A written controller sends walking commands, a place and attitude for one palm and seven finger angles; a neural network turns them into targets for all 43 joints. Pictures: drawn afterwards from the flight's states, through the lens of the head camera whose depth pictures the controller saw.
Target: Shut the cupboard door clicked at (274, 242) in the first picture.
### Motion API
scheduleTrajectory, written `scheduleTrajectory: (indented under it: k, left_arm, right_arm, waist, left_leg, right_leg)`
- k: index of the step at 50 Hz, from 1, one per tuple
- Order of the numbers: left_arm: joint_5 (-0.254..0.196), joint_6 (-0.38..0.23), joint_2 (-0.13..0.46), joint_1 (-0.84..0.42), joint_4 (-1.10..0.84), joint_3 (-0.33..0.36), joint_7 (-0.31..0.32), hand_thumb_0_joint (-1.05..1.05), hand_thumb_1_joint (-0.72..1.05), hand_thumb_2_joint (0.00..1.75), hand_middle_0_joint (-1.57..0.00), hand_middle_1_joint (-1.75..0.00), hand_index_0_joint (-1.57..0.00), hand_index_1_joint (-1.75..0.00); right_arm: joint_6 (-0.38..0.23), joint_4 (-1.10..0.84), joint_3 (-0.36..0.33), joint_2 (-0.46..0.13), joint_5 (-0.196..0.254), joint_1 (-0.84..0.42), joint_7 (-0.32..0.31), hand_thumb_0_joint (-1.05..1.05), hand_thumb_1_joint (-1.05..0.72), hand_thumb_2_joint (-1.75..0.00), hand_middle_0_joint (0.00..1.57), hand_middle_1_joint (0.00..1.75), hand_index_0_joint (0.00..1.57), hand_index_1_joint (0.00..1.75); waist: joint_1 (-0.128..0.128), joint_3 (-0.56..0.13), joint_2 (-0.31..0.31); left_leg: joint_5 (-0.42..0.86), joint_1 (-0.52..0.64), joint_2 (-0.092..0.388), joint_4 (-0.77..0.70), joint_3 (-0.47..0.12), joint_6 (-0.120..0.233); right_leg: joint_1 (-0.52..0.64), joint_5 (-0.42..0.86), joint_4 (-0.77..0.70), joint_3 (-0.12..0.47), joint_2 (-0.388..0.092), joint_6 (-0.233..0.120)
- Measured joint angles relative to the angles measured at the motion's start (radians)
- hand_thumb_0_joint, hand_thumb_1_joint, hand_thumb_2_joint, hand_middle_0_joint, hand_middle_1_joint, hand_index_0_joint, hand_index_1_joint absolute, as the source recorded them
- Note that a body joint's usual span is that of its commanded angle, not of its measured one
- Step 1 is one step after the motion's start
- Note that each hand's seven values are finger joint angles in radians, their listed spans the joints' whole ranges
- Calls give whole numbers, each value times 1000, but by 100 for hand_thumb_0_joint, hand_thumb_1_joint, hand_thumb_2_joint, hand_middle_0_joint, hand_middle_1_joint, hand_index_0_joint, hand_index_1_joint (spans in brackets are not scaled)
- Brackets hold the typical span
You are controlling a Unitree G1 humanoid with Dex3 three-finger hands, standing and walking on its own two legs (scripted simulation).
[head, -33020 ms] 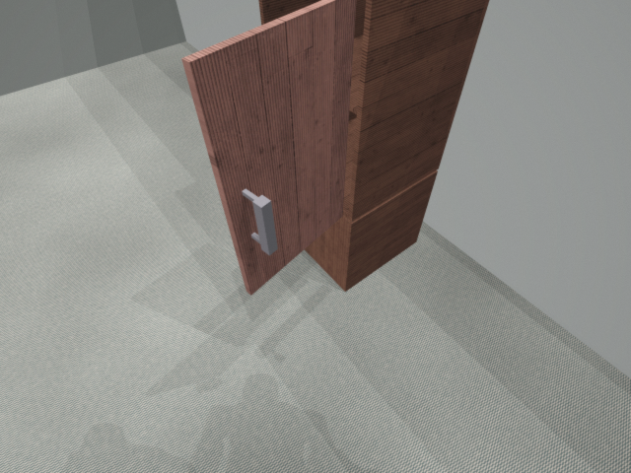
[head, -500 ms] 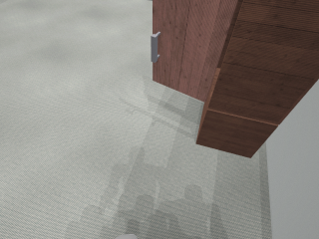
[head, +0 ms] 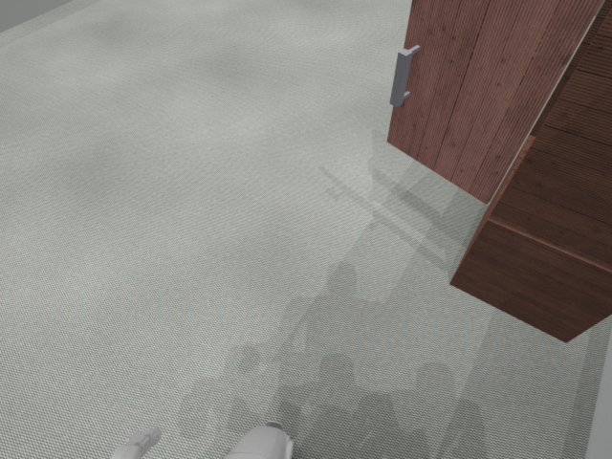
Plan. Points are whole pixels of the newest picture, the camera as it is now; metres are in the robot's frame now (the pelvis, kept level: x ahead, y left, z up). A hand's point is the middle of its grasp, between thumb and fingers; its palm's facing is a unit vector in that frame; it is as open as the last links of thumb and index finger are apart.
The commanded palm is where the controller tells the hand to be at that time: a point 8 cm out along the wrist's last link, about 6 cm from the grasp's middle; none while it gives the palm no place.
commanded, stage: walk to a spot facing it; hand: left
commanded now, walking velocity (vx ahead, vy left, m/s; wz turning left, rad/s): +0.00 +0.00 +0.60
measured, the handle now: (405, 76) +0.99 -0.23 -0.08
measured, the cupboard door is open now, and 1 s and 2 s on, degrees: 75 75 75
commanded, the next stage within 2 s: turn to face it in 1.20 s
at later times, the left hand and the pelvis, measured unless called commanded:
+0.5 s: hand out of the picture +0.03 +0.24 -0.16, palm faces +0.33 -0.91 -0.26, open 7.4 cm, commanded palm none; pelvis +0.05 +0.01 +0.00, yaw +19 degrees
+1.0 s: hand out of the picture +0.09 +0.16 -0.16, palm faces +0.65 -0.74 -0.16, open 7.4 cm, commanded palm none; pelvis +0.20 +0.04 +0.01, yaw +39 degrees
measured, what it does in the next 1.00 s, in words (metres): walks ahead, turning left: left foot, then right foot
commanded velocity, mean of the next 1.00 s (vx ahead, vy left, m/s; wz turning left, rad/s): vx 0.29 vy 0.00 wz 0.58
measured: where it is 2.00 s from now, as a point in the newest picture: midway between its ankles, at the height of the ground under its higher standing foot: (248, 386)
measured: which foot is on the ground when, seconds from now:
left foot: up 0.00-0.28, down 0.30-0.62, up 0.64-1.00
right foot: down 0.00-0.30, up 0.32-0.60, down 0.62-1.00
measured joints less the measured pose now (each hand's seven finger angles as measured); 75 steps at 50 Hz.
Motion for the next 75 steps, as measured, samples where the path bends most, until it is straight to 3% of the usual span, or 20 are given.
scheduleTrajectory:
  k: [2,5,12,15,18,21,28,31,33,36,39,43,47,51,54,56,58,61,68,75]
  left_arm:
    - [1,3,-10,19,13,-3,3,0,90,89,-20,-30,-20,-30]
    - [2,1,-11,33,28,-6,2,0,90,89,-20,-30,-21,-30]
    - [5,-23,0,53,28,-5,-16,0,90,89,-20,-30,-21,-30]
    - [-3,-22,18,91,39,5,-28,0,90,89,-21,-30,-21,-30]
    - [-1,11,49,95,69,17,-33,0,90,89,-20,-30,-21,-30]
    - [-2,19,60,80,81,25,-42,1,91,89,-20,-30,-20,-30]
    - [-6,-8,43,40,30,17,-68,1,91,89,-20,-30,-20,-30]
    - [-3,-40,39,45,6,12,-73,1,91,89,-20,-30,-20,-30]
    - [3,-64,19,41,2,7,-60,0,91,89,-20,-30,-20,-30]
    - [5,-72,-13,65,18,0,-39,0,91,89,-20,-30,-20,-30]
    - [6,-74,-42,99,57,-5,-27,0,91,89,-20,-30,-20,-30]
    - [5,-85,-68,134,100,-12,-23,0,90,89,-20,-30,-20,-30]
    - [4,-95,-81,161,130,-14,-23,0,91,89,-20,-30,-21,-30]
    - [5,-92,-78,189,148,-13,-26,0,91,89,-20,-30,-21,-30]
    - [2,-82,-61,220,162,-8,-29,0,90,89,-20,-30,-21,-30]
    - [-5,-63,-56,246,167,-5,-39,0,90,89,-20,-30,-21,-30]
    - [-9,-31,-28,212,165,0,-40,1,90,89,-20,-30,-21,-30]
    - [-5,-19,3,138,137,18,-33,1,91,89,-20,-30,-20,-30]
    - [0,-31,22,2,41,24,-35,1,91,89,-20,-30,-20,-30]
    - [-6,-28,-8,-27,50,-9,-29,0,91,89,-20,-30,-20,-30]
  right_arm:
    - [0,-11,-6,-14,0,-13,6,1,-91,-90,20,30,20,30]
    - [-6,-31,-4,-18,6,-25,15,1,-91,-90,19,30,20,30]
    - [-10,-33,24,-9,9,-55,24,1,-91,-90,19,30,20,30]
    - [-37,-47,39,-9,5,-53,28,1,-91,-90,19,30,20,30]
    - [-73,-53,50,13,-3,-50,17,1,-91,-90,19,30,20,30]
    - [-92,-52,63,30,-6,-8,2,0,-91,-90,20,30,20,30]
    - [-85,12,70,41,-5,73,1,0,-91,-90,20,30,21,30]
    - [-75,36,62,37,1,104,5,1,-91,-90,20,30,21,30]
    - [-61,57,51,25,6,97,3,1,-91,-90,20,30,21,30]
    - [-53,68,34,14,-1,67,12,1,-91,-90,20,30,20,30]
    - [-54,54,23,13,-3,35,23,1,-91,-90,20,30,20,30]
    - [-51,30,19,25,-3,-6,35,1,-91,-90,19,30,20,30]
    - [-52,15,25,35,-4,-56,43,1,-91,-90,19,30,20,30]
    - [-57,-7,37,40,-6,-117,51,1,-91,-90,19,30,20,30]
    - [-74,-36,45,44,-8,-150,50,1,-91,-90,19,30,20,30]
    - [-99,-67,50,31,-13,-154,46,1,-91,-90,19,30,20,30]
    - [-121,-76,55,34,-7,-154,27,1,-91,-90,19,30,20,30]
    - [-124,-64,67,39,-3,-115,4,0,-91,-90,20,30,20,30]
    - [-118,14,80,70,0,9,-13,0,-91,-90,20,30,20,30]
    - [-104,100,80,97,1,88,-23,1,-91,-90,20,30,20,30]
  waist:
    - [-2,7,-4]
    - [-13,19,-30]
    - [18,34,-78]
    - [30,5,-87]
    - [37,4,-111]
    - [33,-2,-100]
    - [25,-7,-49]
    - [18,-18,-31]
    - [22,-9,-6]
    - [21,-8,-6]
    - [6,-23,-13]
    - [4,-27,-35]
    - [25,-5,-49]
    - [59,30,-61]
    - [71,44,-83]
    - [62,31,-67]
    - [55,47,-77]
    - [57,41,-81]
    - [32,0,-67]
    - [18,-20,-52]
  left_leg:
    - [-20,-38,15,186,50,-10]
    - [-21,-13,55,226,109,-28]
    - [-68,179,105,-90,176,-15]
    - [30,281,105,-300,184,20]
    - [41,267,87,-251,166,34]
    - [44,309,84,-304,131,27]
    - [48,405,89,-398,66,8]
    - [-42,388,93,-291,35,13]
    - [-145,291,85,-22,20,40]
    - [-61,125,81,328,70,49]
    - [70,17,119,390,123,32]
    - [142,-54,156,282,159,14]
    - [158,-60,173,95,186,14]
    - [133,-17,170,-87,219,37]
    - [106,56,135,-194,254,69]
    - [206,97,123,-243,255,99]
    - [173,85,104,-163,247,111]
    - [118,130,81,-194,233,105]
    - [160,283,48,-391,190,98]
    - [80,398,73,-403,210,54]
  right_leg:
    - [23,2,-19,-18,-17,0]
    - [48,3,-38,-53,-50,0]
    - [60,-43,5,-161,-113,18]
    - [25,-101,102,-193,-138,37]
    - [-87,-225,372,-93,-118,46]
    - [-181,-155,492,-43,-88,50]
    - [-222,-3,233,-28,-72,67]
    - [-144,34,69,-49,-49,52]
    - [-141,37,117,-82,-47,-1]
    - [-79,26,78,-122,-61,-26]
    - [5,49,-34,-172,-65,-22]
    - [101,63,-153,-242,-67,-17]
    - [175,40,-199,-308,-70,0]
    - [230,-23,-170,-359,-87,31]
    - [250,-108,-73,-379,-138,68]
    - [177,-175,164,-337,-173,72]
    - [40,-215,473,-179,-154,58]
    - [-133,-155,660,-64,-121,48]
    - [-303,29,477,7,-109,59]
    - [-171,121,121,-18,-43,30]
